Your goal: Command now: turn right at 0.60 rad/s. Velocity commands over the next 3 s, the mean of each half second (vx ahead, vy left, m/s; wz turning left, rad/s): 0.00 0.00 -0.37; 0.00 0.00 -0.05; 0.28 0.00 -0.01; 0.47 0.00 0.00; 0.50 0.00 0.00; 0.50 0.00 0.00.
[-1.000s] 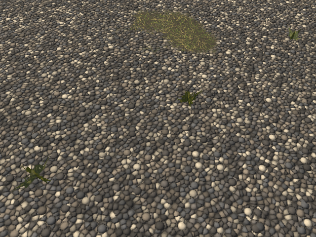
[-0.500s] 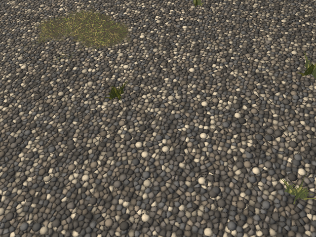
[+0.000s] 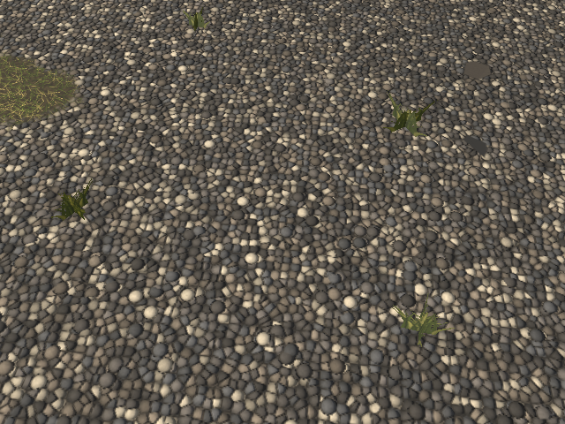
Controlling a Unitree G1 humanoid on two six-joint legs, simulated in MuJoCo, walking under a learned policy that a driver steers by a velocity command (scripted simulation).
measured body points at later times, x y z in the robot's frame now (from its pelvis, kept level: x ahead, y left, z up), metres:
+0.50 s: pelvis -0.01 -0.04 +0.00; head +0.02 -0.07 +0.45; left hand +0.20 +0.18 -0.08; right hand +0.06 -0.35 -0.12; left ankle -0.01 +0.11 -0.69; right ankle -0.03 -0.14 -0.74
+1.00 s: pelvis -0.01 -0.03 +0.00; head +0.00 -0.03 +0.45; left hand +0.15 +0.21 -0.13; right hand +0.05 -0.30 -0.12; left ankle +0.00 +0.10 -0.74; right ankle -0.03 -0.14 -0.74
